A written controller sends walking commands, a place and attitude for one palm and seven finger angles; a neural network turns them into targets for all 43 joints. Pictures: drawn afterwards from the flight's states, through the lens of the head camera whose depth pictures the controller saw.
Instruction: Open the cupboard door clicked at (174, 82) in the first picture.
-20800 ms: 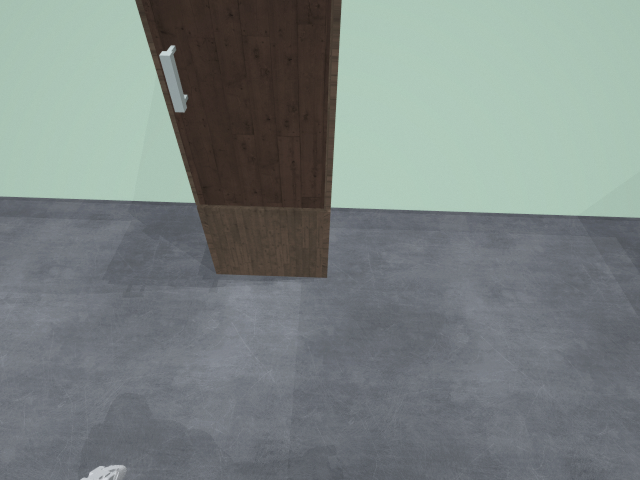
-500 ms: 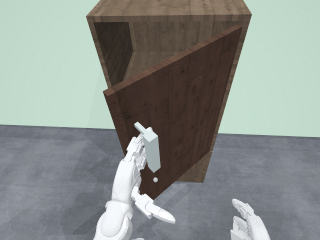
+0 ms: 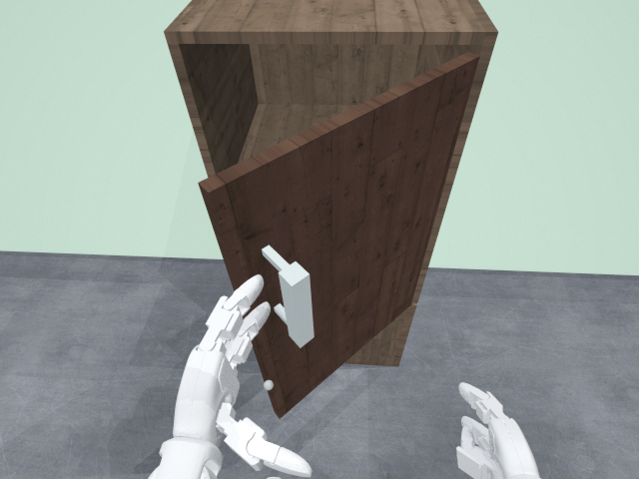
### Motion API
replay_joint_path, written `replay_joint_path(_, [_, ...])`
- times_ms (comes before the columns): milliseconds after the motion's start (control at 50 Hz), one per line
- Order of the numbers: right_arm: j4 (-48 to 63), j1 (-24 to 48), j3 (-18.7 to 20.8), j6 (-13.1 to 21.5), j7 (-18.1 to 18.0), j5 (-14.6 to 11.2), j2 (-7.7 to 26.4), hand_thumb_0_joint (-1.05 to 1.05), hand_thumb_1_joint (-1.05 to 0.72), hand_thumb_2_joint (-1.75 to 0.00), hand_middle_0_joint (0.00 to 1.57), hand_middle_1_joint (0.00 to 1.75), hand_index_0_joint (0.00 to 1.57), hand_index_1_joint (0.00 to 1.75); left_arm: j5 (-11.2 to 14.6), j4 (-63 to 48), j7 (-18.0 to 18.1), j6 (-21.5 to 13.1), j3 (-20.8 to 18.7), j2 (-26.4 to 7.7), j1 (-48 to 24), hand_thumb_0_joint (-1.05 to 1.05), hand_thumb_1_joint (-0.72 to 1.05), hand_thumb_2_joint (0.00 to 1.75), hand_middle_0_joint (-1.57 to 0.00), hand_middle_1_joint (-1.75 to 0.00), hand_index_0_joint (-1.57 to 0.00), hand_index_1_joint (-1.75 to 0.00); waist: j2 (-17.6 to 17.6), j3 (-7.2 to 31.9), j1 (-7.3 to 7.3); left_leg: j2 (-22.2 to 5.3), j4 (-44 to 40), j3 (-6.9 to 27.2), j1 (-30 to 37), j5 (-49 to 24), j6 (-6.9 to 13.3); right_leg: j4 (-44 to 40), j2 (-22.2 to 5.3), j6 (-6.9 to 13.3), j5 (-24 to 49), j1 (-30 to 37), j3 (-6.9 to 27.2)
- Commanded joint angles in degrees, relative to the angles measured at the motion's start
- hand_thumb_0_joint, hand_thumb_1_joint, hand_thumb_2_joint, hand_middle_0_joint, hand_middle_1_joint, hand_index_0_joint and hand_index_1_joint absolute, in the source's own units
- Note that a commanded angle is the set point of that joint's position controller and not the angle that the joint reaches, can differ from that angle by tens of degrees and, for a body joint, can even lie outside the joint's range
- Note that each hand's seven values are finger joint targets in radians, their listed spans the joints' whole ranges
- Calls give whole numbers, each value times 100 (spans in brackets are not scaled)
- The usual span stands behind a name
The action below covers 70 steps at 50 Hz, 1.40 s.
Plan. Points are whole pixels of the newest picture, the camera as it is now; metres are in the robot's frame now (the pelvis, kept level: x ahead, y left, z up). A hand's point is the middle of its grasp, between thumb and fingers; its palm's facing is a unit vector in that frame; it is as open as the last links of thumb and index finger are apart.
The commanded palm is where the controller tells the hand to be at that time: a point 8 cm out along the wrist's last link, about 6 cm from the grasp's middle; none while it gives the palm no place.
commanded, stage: slide the hand sideways off the handle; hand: left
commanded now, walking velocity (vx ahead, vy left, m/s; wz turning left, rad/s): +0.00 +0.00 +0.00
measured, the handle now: (287, 297) +0.31 +0.06 +0.09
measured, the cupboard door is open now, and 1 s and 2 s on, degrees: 45 44 44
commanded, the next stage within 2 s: draw the hand back to the body in 0.42 s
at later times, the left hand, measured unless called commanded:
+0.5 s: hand (221, 415) +0.17 +0.11 +0.09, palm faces -0.02 -1.00 -0.01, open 16.3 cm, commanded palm +0.14 +0.16 +0.09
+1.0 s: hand (147, 409) +0.17 +0.17 +0.13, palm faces -0.01 -1.00 -0.06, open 16.3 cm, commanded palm +0.14 +0.23 +0.14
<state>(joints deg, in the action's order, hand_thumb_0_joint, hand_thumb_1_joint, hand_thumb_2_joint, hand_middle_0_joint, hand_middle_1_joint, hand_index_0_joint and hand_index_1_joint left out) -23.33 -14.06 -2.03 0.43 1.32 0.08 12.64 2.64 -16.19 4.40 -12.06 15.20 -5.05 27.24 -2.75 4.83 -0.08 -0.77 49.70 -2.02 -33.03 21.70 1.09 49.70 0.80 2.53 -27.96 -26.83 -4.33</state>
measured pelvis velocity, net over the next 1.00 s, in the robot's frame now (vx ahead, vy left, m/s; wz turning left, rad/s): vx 0.00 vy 0.01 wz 0.01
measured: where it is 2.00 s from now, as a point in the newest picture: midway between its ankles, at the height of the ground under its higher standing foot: outside the picture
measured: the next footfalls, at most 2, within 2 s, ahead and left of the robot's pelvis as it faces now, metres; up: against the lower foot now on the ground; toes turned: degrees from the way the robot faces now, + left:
none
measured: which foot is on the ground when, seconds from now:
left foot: down 0.00-1.00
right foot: down 0.00-1.00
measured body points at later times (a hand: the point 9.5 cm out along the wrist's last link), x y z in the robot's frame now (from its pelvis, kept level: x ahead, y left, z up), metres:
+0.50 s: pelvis +0.01 -0.01 -0.01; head +0.02 -0.03 +0.44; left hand +0.17 +0.16 +0.09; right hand +0.19 -0.23 -0.08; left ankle +0.04 +0.11 -0.70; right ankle -0.02 -0.09 -0.70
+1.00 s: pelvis +0.00 +0.01 +0.00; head -0.01 +0.00 +0.45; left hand +0.16 +0.22 +0.13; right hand +0.20 -0.20 -0.05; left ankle +0.04 +0.11 -0.70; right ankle -0.02 -0.09 -0.70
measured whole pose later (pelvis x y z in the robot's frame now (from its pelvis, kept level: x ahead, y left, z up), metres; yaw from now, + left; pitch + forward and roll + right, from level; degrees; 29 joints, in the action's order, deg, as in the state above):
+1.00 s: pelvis +0.00 +0.01 +0.00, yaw +1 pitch +4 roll -2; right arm -25.4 -15.3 -2.4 6.2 -3.1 -2.9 12.9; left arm 15.1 -26.7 -10.1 -7.6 -3.4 -13.4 36.4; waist -4.0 6.5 2.0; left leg -0.7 49.4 -0.7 -31.5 21.7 1.8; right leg 46.7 1.1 1.7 -26.8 -23.7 -5.4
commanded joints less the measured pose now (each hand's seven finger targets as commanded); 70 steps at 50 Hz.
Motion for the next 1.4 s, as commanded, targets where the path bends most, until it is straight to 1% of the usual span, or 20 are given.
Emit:
replay_joint_path(0, [1064,428,239,352,-61,-54,505,0,-90,-90,20,30,20,30,117,-1455,-115,-445,-393,-72,4,0,-50,30,-15,-30,-15,-30,500,621,-15,111,-548,310,784,-762,87,-879,6,-150,1639,-262,309])
replay_joint_path(80, [1098,359,260,399,-85,-70,522,0,-90,-90,20,30,20,30,219,-1622,-248,-476,-672,-306,441,0,-50,30,-15,-30,-15,-30,496,697,31,128,-446,298,693,-898,93,-824,-4,-175,1928,-175,367])
replay_joint_path(200, [1136,270,285,495,-140,-76,545,0,-90,-90,20,30,20,30,315,-1850,-437,-587,-752,-397,511,0,-50,30,-15,-30,-15,-30,458,679,-51,140,-285,322,561,-810,97,-755,-21,-221,1852,-363,408])
replay_joint_path(280, [1112,257,320,527,-198,-111,534,0,-90,-90,20,30,20,30,480,-1871,-679,-614,-1030,-567,946,0,-50,30,-15,-30,-15,-30,669,763,-16,158,-160,307,386,-876,94,-761,-78,-305,2204,-191,531])
replay_joint_path(400, [1104,282,351,608,-269,-159,523,0,-90,-90,20,30,20,30,747,-2047,-1059,-771,-1170,-589,1211,0,-50,30,-15,-30,-15,-30,456,758,-10,186,-37,324,316,-950,84,-704,-135,-372,2476,-230,608])
replay_joint_path(500, [1105,271,384,667,-298,-182,547,0,-90,-90,20,30,20,30,816,-2027,-1187,-842,-1137,-607,1227,0,-50,30,-15,-30,-15,-30,449,659,-37,174,0,368,268,-832,89,-656,-96,-347,2143,-477,528])
replay_joint_path(560, [1084,276,389,640,-347,-191,533,0,-90,-90,20,30,20,30,822,-2210,-1116,-819,-1595,-1008,1014,0,-50,30,-15,-30,-15,-30,399,781,31,162,-28,359,316,-776,91,-734,-86,-309,1880,-416,584])
replay_joint_path(580, [1058,313,382,627,-360,-201,526,0,-90,-90,20,30,20,30,815,-2163,-1096,-773,-1699,-1085,1058,0,-50,30,-15,-30,-15,-30,355,785,101,157,-83,350,363,-807,99,-746,-52,-266,1782,-359,532])
replay_joint_path(600, [1098,341,354,639,-365,-217,499,0,-90,-90,20,30,20,30,864,-2198,-1106,-732,-1601,-936,1052,0,-50,30,-15,-30,-15,-30,304,743,68,156,-137,347,424,-792,102,-764,-43,-266,1759,-381,487])
replay_joint_path(740, [999,466,277,753,-449,-291,560,0,-90,-90,20,30,20,30,1183,-2195,-1344,-342,-1890,-1089,893,0,-50,30,-15,-30,-15,-30,312,538,99,125,-432,398,628,-658,97,-1065,8,-255,1436,-269,396])
replay_joint_path(820, [938,512,256,830,-454,-316,581,0,-90,-90,20,30,20,30,1249,-2244,-1421,-142,-2023,-1149,942,0,-50,30,-15,-30,-15,-30,111,443,149,105,-631,437,815,-744,94,-1088,67,-210,1462,-224,237])
replay_joint_path(900, [873,562,244,897,-486,-314,612,0,-90,-90,20,30,20,30,1297,-2312,-1427,30,-2305,-1340,773,0,-50,30,-15,-30,-15,-30,195,374,169,91,-778,466,918,-648,95,-1210,95,-194,1267,-178,175])
replay_joint_path(1000, [765,614,205,1033,-503,-337,635,0,-90,-90,20,30,20,30,1410,-2426,-1509,177,-2506,-1436,616,0,-32,37,-16,-30,-16,-30,7,367,208,83,-970,513,1143,-653,78,-1325,107,-169,1248,-44,100])
replay_joint_path(1020, [807,656,191,955,-673,-250,592,0,-90,-90,20,30,20,30,593,-2913,-768,245,-2664,-2215,478,0,-29,39,-16,-30,-16,-30,18,227,441,19,-1176,420,1202,-560,57,-1830,-30,-81,1152,27,493])
replay_joint_path(1040, [741,627,137,913,-735,-206,474,0,-90,-90,20,30,20,30,524,-2645,-454,389,-2456,-1724,780,0,-26,40,-16,-30,-16,-30,128,-61,298,35,-1221,363,1311,-437,50,-2081,-84,-98,896,-42,496])
replay_joint_path(1060, [665,588,117,865,-741,-195,484,0,-90,-90,20,30,20,30,396,-2492,-272,485,-2285,-1535,819,0,-22,42,-16,-30,-16,-30,162,-272,247,12,-1286,379,1402,-391,57,-2178,-85,-112,793,-55,443])
replay_joint_path(1100, [568,693,115,822,-765,-166,531,0,-90,-90,20,30,20,30,241,-2434,-42,545,-2341,-1624,658,0,-15,45,-16,-30,-16,-30,196,-308,234,-16,-1482,388,1636,-396,76,-2367,-94,-129,722,91,404])
replay_joint_path(1240, [247,890,80,919,-750,-74,592,0,-90,-90,20,30,20,30,30,-2506,292,489,-2586,-1832,292,0,9,55,-17,-30,-17,-30,-222,-189,279,-69,-2344,522,2322,-590,48,-2598,-69,-106,1118,921,267])
replay_joint_path(1300, [116,934,101,921,-721,-50,609,0,-90,-90,20,30,20,30,38,-2286,342,510,-2807,-1887,374,0,20,60,-18,-30,-18,-30,43,-216,320,-109,-2576,539,2424,-906,31,-2692,-45,-105,1387,1265,240])
replay_joint_path(1380, [-13,959,141,896,-649,-37,674,0,-90,-90,20,30,20,30,17,-2313,361,488,-3130,-2088,254,0,34,66,-18,-30,-18,-30,-97,-103,381,-153,-2746,538,2663,-1540,-25,-2773,-23,-81,1788,1608,234])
